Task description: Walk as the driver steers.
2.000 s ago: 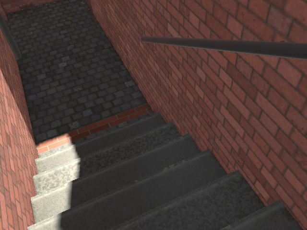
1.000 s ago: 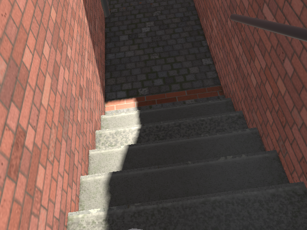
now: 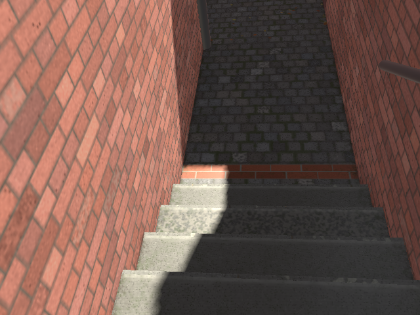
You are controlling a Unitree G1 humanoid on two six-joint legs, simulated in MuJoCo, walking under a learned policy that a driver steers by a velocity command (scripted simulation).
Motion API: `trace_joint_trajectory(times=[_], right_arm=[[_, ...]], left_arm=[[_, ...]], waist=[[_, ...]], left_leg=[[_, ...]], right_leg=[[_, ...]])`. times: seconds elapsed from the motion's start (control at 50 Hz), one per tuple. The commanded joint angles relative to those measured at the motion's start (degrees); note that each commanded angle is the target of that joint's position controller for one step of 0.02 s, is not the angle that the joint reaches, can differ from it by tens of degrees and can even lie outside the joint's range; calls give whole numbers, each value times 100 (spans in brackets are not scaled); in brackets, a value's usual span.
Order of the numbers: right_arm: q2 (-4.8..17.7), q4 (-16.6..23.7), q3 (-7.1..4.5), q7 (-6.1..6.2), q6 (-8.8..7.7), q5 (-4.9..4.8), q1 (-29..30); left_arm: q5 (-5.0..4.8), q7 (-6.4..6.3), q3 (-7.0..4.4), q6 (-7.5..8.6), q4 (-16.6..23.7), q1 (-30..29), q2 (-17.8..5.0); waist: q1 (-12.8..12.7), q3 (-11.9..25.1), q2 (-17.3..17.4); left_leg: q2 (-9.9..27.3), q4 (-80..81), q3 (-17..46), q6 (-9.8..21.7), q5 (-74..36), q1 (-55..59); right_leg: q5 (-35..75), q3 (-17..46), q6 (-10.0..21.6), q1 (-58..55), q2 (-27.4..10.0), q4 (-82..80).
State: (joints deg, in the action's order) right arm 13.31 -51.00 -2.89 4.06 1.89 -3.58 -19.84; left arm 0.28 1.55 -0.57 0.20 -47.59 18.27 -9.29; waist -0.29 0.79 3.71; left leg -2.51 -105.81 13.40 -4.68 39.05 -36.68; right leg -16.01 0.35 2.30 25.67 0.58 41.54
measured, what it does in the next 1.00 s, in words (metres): steps on the spot: left foot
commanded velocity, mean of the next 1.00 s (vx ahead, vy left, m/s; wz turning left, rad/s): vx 0.02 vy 0.00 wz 0.00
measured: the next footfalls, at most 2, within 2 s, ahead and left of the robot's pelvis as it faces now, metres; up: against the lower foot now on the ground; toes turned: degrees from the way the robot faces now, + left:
left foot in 0.38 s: +0.09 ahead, +0.13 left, +0.00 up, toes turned -4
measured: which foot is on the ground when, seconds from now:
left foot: up 0.00-0.36, down 0.38-1.00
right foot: down 0.00-1.00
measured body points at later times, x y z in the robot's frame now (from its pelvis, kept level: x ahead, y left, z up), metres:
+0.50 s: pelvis +0.05 -0.05 +0.02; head +0.05 -0.05 +0.47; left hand +0.12 +0.19 -0.12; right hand +0.10 -0.28 -0.13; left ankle +0.05 +0.13 -0.72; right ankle +0.05 -0.09 -0.72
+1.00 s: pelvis +0.07 -0.01 +0.03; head +0.07 -0.01 +0.48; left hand +0.09 +0.21 -0.13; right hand +0.09 -0.24 -0.13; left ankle +0.05 +0.13 -0.72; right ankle +0.05 -0.09 -0.72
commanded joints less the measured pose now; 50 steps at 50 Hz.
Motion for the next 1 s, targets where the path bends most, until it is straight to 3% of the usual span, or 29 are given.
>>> trace_joint_trajectory(times=[0.02, 0.06, 0.08, 0.1, 0.12, 0.14, 0.18, 0.2, 0.22, 0.24, 0.26, 0.28, 0.3, 0.32, 0.36, 0.4, 0.44, 0.48, 0.52, 0.66, 0.68, 0.78, 0.9, 0.92, 1.0], right_arm=[[318, 656, 10, 179, 143, -73, 344], [186, 504, 39, 196, 175, 121, 330], [11, 445, 68, 177, 141, 106, 161], [-156, 444, 74, 138, 159, 202, 93], [-285, 567, 108, 81, 155, 269, 376], [-382, 664, 130, 21, 157, 321, 467], [-529, 780, 182, -82, 255, 210, 759], [-497, 809, 168, -123, 305, 155, 797], [-432, 783, 140, -126, 329, 165, 724], [-372, 542, 107, -154, 313, 170, 435], [-222, 493, 12, -128, 279, 215, 373], [-215, 459, 2, -116, 255, 259, 376], [-194, 680, 30, -61, 226, 250, 768], [-253, 634, 49, -58, 214, 216, 859], [-203, 482, 47, -90, 203, 159, 747], [-179, 282, 65, -125, 161, 189, 470], [-28, 117, 25, -122, 160, 146, 315], [-120, 18, 52, -113, 107, 174, 282], [-31, -126, 41, -97, 63, 230, 163], [135, -262, 26, -112, -63, 235, -35], [118, -257, 23, -93, -73, 263, 0], [88, -389, 21, -56, -45, 272, -161], [72, -466, 16, -46, -17, 254, -120], [74, -474, 19, -50, -5, 285, -103], [51, -508, 25, -58, 16, 273, -58]], left_arm=[[179, -197, -65, 90, 172, 212, -943], [193, -330, 141, 166, 71, 157, -366], [216, -387, 164, 159, -16, 279, -297], [179, -449, 190, 130, -76, 364, -223], [138, -518, 231, 112, -163, 555, -59], [32, -545, 222, 74, -204, 530, -56], [7, -570, 177, -83, -221, 450, -182], [14, -550, 168, -114, -193, 380, -222], [-1, -546, 73, -162, -109, 222, -404], [104, -535, 21, -110, 10, -37, -614], [64, -530, -13, -83, 33, -273, -624], [37, -538, -20, -85, -13, -212, -509], [-101, -557, -22, -135, -89, 26, -296], [-110, -549, -40, -178, -227, 324, -210], [-143, -544, -151, -226, -361, 520, -367], [-158, -503, -227, -229, -381, 416, -470], [-156, -464, -320, -279, -403, 433, -633], [-123, -468, -314, -333, -324, -68, -577], [-24, -415, -280, -326, -311, -188, -407], [-44, -274, -215, -295, -453, -267, -433], [-96, -271, -202, -264, -455, -256, -456], [-51, -253, -151, -233, -633, -162, -430], [-66, -257, -112, -227, -810, -31, -403], [-66, -259, -75, -216, -837, 6, -281], [-65, -263, -62, -204, -952, 118, -328]], waist=[[31, -67, -1260], [152, -195, -1528], [250, -30, -1601], [369, -200, -1179], [300, -61, -1048], [346, 126, -939], [254, 400, -1130], [293, 375, -1177], [338, 137, -1074], [403, 73, -974], [525, -171, -595], [437, -291, -595], [188, -422, -644], [15, -320, -792], [-95, -198, -860], [-33, -194, -504], [-189, -97, -231], [-95, -177, -181], [-157, -166, -234], [-153, -18, -273], [-178, -13, -288], [-121, -132, -186], [-114, -282, -242], [-115, -306, -212], [-110, -303, -285]], left_leg=[[260, 478, 203, 366, -2044, -1937], [328, 1109, 214, 501, -2574, -1610], [303, 1172, 51, 491, -2525, -1443], [284, 2164, -34, 390, -3169, -1387], [367, 2847, -140, 308, -3506, -1181], [496, 3961, -293, 277, -3726, -704], [577, 4943, -513, 99, -3657, 312], [571, 5065, -559, 54, -3426, 657], [659, 5302, -541, 72, -3292, 820], [712, 4748, -530, 116, -4001, 1359], [724, 4886, -494, 191, -3738, 1356], [736, 4986, -535, 225, -3419, 1258], [691, 5991, -555, 221, -2282, 837], [742, 6336, -589, 201, -1948, 1007], [785, 6863, -643, 211, -1793, 1280], [837, 7685, -592, 327, -2628, 1878], [710, 7685, -712, 354, -2645, 2051], [745, 8023, -681, 354, -2816, 1972], [753, 8150, -694, 364, -3056, 2062], [668, 8356, -736, 457, -3338, 2224], [660, 8352, -726, 461, -3370, 2232], [628, 8452, -745, 494, -3434, 2409], [576, 8519, -750, 529, -3437, 2469], [592, 8562, -712, 516, -3543, 2504], [557, 8604, -713, 527, -3533, 2572]], right_leg=[[15, 3281, 322, -1020, -2078, -2237], [876, 2504, 119, -627, -1566, -1814], [1541, 2242, 43, -650, -1352, -1657], [1969, 1860, 141, -557, -1168, -1570], [2404, 1785, 88, -734, -1077, -1541], [2452, 1561, 3, -910, -933, -1639], [2237, 1456, -69, -876, -874, -1769], [1982, 1509, -58, -746, -906, -1931], [1527, 1509, -15, -511, -929, -2100], [1449, 1596, 142, 32, -1048, -2144], [1805, 1647, 234, 178, -1083, -2142], [2108, 1681, 268, 16, -1109, -2131], [2403, 1662, 175, -653, -1096, -2183], [2442, 1743, 176, -1038, -1081, -2152], [2263, 1815, 272, -1487, -1087, -2173], [2175, 1764, 207, -1462, -945, -2194], [1809, 1578, 32, -1557, -686, -2505], [1229, 1219, 65, -1750, -573, -2635], [1289, 897, 172, -1874, -386, -2565], [1649, 673, 387, -2128, -245, -2357], [1621, 635, 370, -2145, -230, -2380], [1546, 546, 350, -1964, -204, -2389], [1465, 508, 297, -1852, -185, -2420], [1531, 509, 296, -1835, -217, -2430], [1498, 496, 260, -1848, -222, -2458]])
Velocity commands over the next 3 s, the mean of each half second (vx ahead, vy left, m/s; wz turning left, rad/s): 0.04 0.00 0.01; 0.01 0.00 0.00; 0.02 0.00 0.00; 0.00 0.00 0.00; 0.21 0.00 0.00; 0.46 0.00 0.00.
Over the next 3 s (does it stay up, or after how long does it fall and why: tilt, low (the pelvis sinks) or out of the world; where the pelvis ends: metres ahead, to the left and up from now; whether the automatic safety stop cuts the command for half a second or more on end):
stays up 0.39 0.02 -0.17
